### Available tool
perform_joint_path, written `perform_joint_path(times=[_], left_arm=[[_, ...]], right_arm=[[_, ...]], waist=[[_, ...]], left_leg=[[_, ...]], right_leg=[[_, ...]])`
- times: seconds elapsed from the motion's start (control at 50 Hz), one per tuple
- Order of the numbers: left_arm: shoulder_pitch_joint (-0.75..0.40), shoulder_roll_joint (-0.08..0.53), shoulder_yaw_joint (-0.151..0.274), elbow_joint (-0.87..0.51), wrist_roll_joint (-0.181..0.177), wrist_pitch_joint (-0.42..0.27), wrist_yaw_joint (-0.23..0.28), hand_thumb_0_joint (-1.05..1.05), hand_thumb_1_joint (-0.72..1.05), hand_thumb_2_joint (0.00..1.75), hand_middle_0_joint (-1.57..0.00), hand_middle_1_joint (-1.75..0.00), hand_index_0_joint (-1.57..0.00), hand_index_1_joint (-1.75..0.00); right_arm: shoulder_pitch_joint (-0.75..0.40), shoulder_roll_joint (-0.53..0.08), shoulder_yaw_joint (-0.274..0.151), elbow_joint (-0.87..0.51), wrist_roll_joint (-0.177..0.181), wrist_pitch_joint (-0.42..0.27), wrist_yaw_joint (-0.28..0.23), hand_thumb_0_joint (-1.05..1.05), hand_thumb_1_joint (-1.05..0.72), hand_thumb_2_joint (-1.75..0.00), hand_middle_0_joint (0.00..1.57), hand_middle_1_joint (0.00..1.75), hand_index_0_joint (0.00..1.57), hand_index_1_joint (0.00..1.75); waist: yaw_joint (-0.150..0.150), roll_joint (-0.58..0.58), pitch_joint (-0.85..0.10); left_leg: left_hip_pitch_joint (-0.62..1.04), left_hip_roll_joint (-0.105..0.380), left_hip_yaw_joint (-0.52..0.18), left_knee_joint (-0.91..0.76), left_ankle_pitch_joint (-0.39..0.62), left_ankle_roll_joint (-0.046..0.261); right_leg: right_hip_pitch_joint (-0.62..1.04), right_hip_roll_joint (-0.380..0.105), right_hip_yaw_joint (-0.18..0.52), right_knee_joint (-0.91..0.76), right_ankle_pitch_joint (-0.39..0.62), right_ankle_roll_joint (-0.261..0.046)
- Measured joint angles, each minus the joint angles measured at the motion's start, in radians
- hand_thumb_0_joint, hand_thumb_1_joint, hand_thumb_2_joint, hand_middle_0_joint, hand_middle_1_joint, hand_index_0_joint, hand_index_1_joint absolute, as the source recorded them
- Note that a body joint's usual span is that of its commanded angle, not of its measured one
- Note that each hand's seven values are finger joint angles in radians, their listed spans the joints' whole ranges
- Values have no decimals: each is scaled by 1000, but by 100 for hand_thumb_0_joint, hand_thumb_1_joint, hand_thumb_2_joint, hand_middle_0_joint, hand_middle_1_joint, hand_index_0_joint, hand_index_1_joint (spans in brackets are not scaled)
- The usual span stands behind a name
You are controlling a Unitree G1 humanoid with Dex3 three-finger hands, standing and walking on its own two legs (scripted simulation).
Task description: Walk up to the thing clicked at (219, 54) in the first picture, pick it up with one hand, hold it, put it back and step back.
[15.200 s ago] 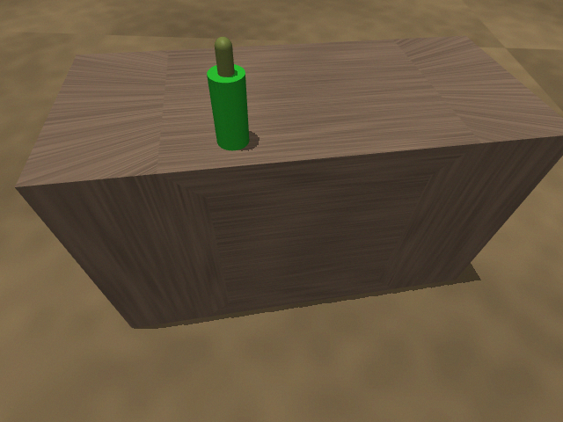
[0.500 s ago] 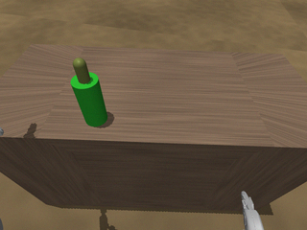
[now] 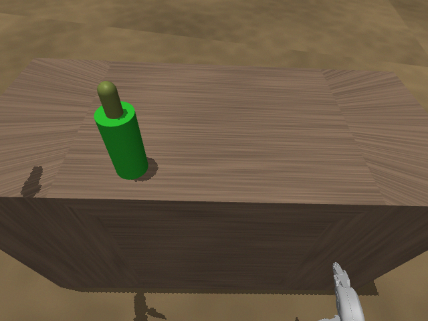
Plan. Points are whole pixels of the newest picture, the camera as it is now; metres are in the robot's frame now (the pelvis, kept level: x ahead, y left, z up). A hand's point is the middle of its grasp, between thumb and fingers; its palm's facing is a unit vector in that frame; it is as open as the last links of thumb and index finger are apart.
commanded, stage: go down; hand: left
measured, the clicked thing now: (120, 131) +0.46 +0.18 +0.10
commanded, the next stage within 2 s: approach in 1.16 s
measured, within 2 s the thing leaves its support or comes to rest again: neither
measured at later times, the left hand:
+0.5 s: hand out of the picture +0.38 +0.37 +0.18, palm faces +0.17 -0.99 -0.01, open 17.7 cm
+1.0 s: hand out of the picture +0.38 +0.38 +0.18, palm faces +0.18 -0.98 -0.01, open 17.6 cm
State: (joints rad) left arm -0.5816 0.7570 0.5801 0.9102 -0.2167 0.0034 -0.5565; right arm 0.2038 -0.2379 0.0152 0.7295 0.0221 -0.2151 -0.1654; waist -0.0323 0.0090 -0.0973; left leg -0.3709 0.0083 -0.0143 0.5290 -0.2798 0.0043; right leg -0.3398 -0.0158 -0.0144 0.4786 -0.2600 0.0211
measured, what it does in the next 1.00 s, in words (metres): stands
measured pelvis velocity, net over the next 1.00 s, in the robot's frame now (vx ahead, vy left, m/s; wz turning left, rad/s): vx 0.01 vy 0.01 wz -0.01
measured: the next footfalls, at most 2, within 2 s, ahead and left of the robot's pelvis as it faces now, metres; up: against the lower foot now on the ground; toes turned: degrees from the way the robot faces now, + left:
none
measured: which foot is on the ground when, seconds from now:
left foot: down 0.00-1.00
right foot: down 0.00-1.00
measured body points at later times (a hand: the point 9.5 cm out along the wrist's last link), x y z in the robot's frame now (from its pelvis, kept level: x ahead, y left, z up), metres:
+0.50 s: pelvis +0.00 +0.00 +0.00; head +0.04 +0.01 +0.44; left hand +0.37 +0.42 +0.18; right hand +0.15 -0.27 -0.08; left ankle -0.01 +0.12 -0.74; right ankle -0.02 -0.14 -0.74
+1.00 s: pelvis +0.01 +0.01 -0.01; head +0.04 +0.02 +0.44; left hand +0.37 +0.43 +0.18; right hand +0.16 -0.26 -0.08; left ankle -0.01 +0.12 -0.74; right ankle -0.02 -0.14 -0.74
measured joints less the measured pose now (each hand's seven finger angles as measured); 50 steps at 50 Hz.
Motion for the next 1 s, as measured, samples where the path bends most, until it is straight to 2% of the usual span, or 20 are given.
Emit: perform_joint_path(times=[0.26,0.5,0.76,0.9,1.0], left_arm=[[-39,45,13,64,18,-10,-17,-1,-61,7,-5,-4,-4,-4],[-112,120,19,168,27,-48,-39,-1,-61,6,-5,-4,-5,-4],[-104,118,23,165,32,-49,-33,-1,-59,7,-5,-4,-5,-4],[-64,88,39,114,33,-34,-34,-1,-59,6,-5,-4,-5,-4],[-45,88,35,102,27,-28,-32,-1,-58,6,-5,-4,-5,-4]], right_arm=[[5,-3,9,-14,-4,2,8,-1,52,-5,6,5,5,5],[-7,-14,14,-52,-4,-2,2,-1,52,-5,6,5,5,5],[-1,-11,7,-48,-3,6,9,-1,53,-5,6,5,5,5],[20,-8,3,-79,-3,11,12,-1,52,-5,6,5,5,5],[26,-13,-9,-67,-2,9,17,-1,52,-5,6,5,5,5]], waist=[[-18,-6,-11],[-38,-13,-3],[-41,-4,-28],[-33,-1,-43],[-26,0,-47]], left_leg=[[-28,6,-2,13,-5,-3],[-79,7,-6,42,-12,-3],[-107,10,-3,73,-37,1],[-95,8,1,70,-42,4],[-83,8,3,70,-44,4]], right_leg=[[-24,6,-2,5,-1,-3],[-74,8,-5,33,-8,-3],[-95,10,-1,47,-22,1],[-84,8,2,42,-26,4],[-73,8,4,42,-27,4]])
